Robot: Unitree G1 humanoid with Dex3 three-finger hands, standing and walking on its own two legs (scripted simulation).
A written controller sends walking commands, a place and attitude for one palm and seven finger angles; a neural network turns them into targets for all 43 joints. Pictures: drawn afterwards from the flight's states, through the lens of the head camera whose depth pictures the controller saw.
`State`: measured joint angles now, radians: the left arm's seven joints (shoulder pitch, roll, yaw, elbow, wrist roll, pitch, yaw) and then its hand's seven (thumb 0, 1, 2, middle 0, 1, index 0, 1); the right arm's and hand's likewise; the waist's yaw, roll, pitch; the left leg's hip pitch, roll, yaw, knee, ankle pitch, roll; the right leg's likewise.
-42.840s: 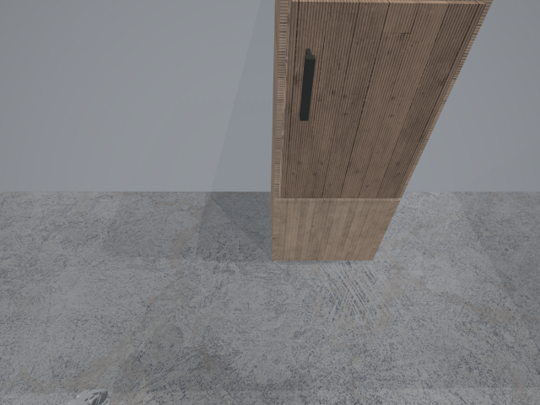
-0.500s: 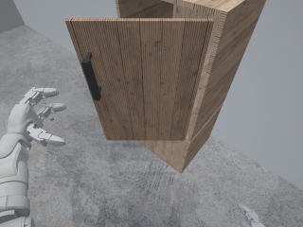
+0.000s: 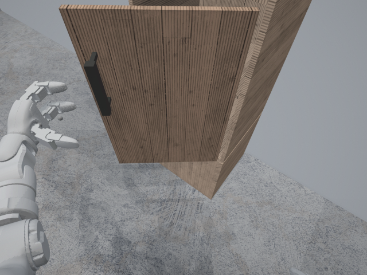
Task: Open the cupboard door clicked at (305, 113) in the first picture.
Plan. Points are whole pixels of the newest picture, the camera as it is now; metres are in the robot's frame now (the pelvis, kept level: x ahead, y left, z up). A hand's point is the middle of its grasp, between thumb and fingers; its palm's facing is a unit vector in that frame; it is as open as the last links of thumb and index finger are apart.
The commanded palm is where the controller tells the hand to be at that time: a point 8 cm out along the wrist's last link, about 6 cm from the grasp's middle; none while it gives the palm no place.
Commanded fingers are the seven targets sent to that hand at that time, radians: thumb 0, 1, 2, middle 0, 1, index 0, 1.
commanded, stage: move the hooked fingers beside the handle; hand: left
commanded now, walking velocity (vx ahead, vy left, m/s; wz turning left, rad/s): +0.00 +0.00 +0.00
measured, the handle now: (100, 85) +0.54 +0.21 +0.10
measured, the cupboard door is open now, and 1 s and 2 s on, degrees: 40 40 40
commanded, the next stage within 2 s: slide the fingers in behind the handle in 1.46 s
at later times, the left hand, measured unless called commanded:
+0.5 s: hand (69, 96) +0.48 +0.27 +0.11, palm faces +0.04 -1.00 +0.01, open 14.0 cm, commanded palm +0.47 +0.32 +0.11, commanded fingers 0.00 -0.50 0.30 -0.30 -1.20 -0.30 -1.20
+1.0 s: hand (69, 95) +0.49 +0.27 +0.11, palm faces +0.05 -1.00 +0.01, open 14.0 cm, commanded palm +0.47 +0.32 +0.11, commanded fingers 0.00 -0.50 0.30 -0.30 -1.20 -0.30 -1.20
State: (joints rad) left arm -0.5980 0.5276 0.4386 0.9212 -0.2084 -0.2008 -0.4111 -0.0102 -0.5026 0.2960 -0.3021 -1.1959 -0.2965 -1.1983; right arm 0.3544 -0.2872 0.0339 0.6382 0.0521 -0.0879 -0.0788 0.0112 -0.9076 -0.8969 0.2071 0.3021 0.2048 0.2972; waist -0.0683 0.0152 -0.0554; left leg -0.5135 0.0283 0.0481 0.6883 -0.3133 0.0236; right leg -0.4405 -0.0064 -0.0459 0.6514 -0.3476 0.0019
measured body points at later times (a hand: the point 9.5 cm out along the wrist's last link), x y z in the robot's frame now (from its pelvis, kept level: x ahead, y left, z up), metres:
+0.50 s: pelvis +0.00 +0.00 -0.01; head +0.09 +0.02 +0.43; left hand +0.47 +0.32 +0.12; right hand +0.01 -0.28 -0.11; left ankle +0.02 +0.10 -0.72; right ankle -0.02 -0.12 -0.72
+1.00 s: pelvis +0.01 +0.01 -0.01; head +0.10 +0.03 +0.43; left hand +0.48 +0.33 +0.11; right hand +0.02 -0.26 -0.12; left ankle +0.02 +0.10 -0.72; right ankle -0.02 -0.12 -0.72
